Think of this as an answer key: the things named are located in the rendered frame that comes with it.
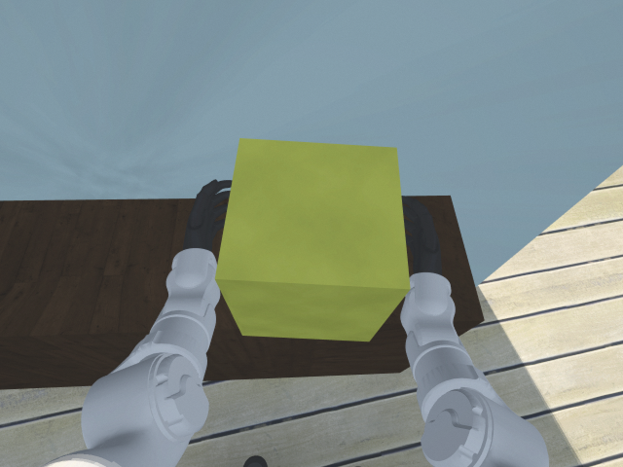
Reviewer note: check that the right robot hand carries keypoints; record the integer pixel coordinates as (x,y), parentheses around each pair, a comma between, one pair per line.
(424,242)

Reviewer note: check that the right robot upper arm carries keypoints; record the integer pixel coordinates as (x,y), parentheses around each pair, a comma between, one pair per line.
(466,429)

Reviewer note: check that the right robot forearm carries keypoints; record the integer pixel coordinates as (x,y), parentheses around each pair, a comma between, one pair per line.
(437,357)

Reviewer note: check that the pedestal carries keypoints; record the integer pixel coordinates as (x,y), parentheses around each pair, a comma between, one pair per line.
(82,282)

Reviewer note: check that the left robot upper arm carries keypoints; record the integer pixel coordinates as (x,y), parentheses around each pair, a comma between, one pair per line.
(141,416)

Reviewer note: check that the carton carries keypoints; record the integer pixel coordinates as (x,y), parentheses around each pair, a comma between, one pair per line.
(314,242)

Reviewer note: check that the left robot forearm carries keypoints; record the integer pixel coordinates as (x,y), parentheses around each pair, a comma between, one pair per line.
(186,323)

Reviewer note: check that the left robot hand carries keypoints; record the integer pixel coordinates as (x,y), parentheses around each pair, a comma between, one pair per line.
(201,228)

